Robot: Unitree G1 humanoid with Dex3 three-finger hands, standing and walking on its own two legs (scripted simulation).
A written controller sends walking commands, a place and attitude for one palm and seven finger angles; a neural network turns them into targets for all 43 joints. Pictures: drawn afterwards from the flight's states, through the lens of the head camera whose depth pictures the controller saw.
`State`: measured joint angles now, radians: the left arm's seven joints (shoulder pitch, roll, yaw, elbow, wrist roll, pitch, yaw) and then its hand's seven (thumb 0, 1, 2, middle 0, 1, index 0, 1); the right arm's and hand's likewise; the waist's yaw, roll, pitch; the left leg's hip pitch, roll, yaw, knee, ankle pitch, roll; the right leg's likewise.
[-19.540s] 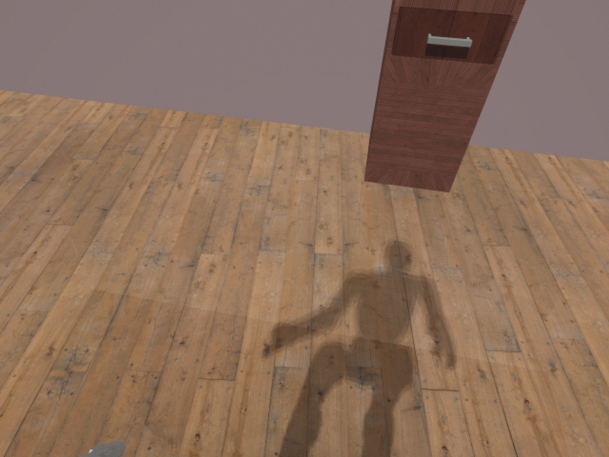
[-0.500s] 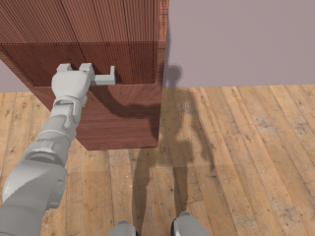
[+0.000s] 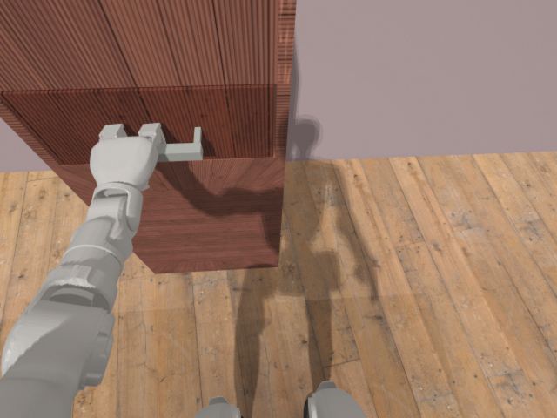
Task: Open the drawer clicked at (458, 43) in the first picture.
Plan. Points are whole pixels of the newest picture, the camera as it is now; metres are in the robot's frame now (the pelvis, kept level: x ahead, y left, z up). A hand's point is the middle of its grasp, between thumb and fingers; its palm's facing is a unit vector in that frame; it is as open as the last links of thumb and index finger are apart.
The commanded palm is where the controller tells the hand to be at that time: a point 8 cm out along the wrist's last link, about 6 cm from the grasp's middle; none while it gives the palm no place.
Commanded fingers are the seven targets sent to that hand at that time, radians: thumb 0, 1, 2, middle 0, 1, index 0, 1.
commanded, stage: pull the drawer open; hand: left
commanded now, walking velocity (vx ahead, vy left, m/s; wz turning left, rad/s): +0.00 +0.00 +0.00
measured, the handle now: (153, 143) +0.53 +0.17 +0.02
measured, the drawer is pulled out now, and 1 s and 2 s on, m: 0.00 0.02 0.05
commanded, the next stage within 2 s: none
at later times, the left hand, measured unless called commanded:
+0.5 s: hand (137, 186) +0.47 +0.20 +0.00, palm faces -0.04 -0.01 -1.00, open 5.5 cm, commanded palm +0.45 +0.20 +0.04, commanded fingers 0.00 0.90 0.90 -0.40 -1.35 -0.40 -1.35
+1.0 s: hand (138, 186) +0.47 +0.20 +0.00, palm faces -0.05 +0.00 -1.00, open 5.5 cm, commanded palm +0.45 +0.20 +0.04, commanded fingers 0.00 0.90 0.90 -0.40 -1.35 -0.40 -1.35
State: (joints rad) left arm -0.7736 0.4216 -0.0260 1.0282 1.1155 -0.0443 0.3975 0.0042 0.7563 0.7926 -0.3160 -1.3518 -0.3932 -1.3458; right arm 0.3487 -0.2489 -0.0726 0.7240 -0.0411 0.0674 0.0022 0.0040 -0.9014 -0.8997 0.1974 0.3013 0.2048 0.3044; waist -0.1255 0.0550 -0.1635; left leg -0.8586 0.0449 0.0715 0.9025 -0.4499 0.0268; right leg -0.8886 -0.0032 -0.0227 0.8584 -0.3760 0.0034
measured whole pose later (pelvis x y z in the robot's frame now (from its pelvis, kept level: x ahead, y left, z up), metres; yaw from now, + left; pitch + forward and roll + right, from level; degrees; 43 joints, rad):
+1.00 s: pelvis -0.03 +0.00 -0.01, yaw +1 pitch +23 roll -1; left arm -0.87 0.46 -0.04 1.15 1.13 -0.05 0.41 0.00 0.74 0.85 -0.36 -1.35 -0.40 -1.35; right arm 0.37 -0.27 -0.06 0.75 -0.04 0.04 -0.02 0.01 -0.90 -0.90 0.20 0.30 0.20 0.30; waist -0.15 0.05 -0.14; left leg -0.92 0.03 0.05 0.94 -0.42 0.02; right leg -0.95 -0.01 -0.03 0.90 -0.35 0.00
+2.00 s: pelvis +0.00 -0.01 +0.01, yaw +0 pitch +20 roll -1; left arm -0.62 0.37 -0.07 0.91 1.11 -0.01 0.40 0.02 0.77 0.80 -0.32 -1.35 -0.39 -1.34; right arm 0.31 -0.23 -0.08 0.70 -0.03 0.10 -0.01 0.00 -0.90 -0.90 0.20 0.30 0.20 0.30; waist -0.08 0.05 -0.15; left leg -0.76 0.04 0.05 0.85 -0.43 0.01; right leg -0.80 0.00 -0.02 0.82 -0.37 -0.01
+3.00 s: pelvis +0.01 -0.02 +0.01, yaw +2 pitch +13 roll +0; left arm 0.08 0.28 -0.18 0.24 1.14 0.08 0.47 0.02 0.73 0.84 -0.31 -1.33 -0.41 -1.34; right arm 0.10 -0.21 -0.03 0.65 -0.05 0.07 -0.01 0.01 -0.90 -0.90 0.20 0.30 0.20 0.30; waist 0.05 0.06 -0.13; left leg -0.60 0.02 0.03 0.84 -0.46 -0.01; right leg -0.64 -0.01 -0.04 0.85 -0.43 -0.02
